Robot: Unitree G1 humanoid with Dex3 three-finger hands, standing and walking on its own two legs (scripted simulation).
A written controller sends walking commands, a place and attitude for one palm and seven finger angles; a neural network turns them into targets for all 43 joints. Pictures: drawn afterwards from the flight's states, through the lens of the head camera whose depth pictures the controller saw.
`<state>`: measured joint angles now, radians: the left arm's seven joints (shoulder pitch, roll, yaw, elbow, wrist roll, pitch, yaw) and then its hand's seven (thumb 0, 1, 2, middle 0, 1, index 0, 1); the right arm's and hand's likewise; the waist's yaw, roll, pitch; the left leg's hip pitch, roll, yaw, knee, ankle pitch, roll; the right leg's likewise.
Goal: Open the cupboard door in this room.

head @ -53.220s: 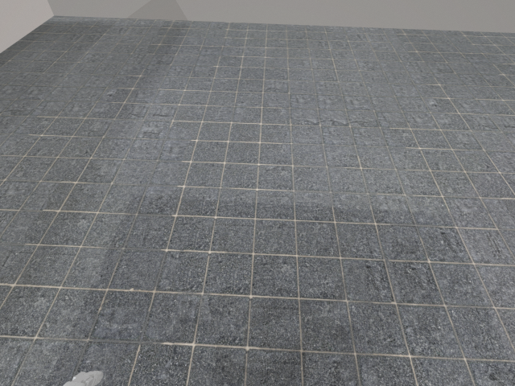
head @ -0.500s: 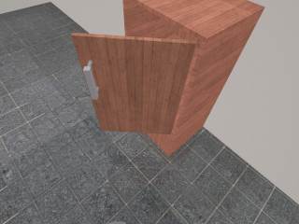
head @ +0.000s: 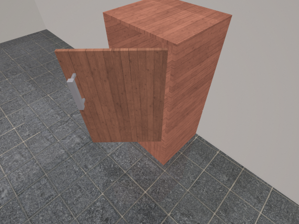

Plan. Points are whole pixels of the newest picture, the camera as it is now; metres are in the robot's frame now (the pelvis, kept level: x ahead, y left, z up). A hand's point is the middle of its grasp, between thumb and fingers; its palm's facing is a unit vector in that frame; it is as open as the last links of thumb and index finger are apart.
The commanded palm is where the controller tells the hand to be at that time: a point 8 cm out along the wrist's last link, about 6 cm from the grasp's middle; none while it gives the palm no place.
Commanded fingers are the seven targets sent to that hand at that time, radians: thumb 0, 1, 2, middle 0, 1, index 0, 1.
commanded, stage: come to a stop and stand still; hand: left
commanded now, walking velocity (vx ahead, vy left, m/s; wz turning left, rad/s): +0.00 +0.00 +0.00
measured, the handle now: (77, 92) +0.61 +0.32 -0.02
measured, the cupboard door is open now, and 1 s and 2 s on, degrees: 46 46 46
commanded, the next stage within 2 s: look again from close up in 0.76 s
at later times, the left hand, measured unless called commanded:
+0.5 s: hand out of the picture +0.04 +0.18 -0.17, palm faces +0.01 -0.98 -0.19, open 7.4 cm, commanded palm none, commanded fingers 0.00 0.90 0.90 -0.20 -0.30 -0.20 -0.30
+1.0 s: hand out of the picture +0.06 +0.21 -0.16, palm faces +0.00 -0.97 -0.25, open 7.4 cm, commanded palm none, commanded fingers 0.00 0.90 0.90 -0.20 -0.30 -0.20 -0.30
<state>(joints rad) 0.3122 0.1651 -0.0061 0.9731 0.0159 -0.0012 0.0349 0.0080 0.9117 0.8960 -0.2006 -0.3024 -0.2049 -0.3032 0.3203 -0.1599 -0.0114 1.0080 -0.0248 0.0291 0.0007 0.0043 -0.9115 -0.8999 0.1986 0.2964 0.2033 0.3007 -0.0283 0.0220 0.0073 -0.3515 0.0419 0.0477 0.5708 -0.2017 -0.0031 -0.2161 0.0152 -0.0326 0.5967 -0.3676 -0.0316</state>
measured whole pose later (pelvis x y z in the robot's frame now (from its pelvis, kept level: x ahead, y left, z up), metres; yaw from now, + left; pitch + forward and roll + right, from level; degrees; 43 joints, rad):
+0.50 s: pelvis +0.03 +0.00 +0.01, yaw -1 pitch +0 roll +0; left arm 0.30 0.17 -0.01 1.08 0.02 -0.02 0.04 0.01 0.90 0.90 -0.20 -0.30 -0.20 -0.30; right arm 0.22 -0.17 0.00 1.10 -0.01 -0.01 -0.02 0.00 -0.91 -0.90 0.20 0.30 0.20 0.30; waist 0.00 -0.02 0.02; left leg -0.27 0.04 0.06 0.50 -0.22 -0.01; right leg -0.12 0.01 -0.02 0.49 -0.36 -0.02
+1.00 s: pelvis +0.04 +0.01 +0.01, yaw -1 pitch +0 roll +1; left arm 0.26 0.22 0.00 1.09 0.02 -0.02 0.03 0.01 0.90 0.90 -0.20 -0.30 -0.20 -0.30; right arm 0.19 -0.20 0.01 1.12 -0.01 -0.01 -0.02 0.00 -0.90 -0.90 0.20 0.30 0.20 0.30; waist 0.01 -0.02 0.02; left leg -0.23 0.02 0.08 0.45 -0.21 0.01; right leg -0.09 -0.01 -0.01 0.44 -0.35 -0.01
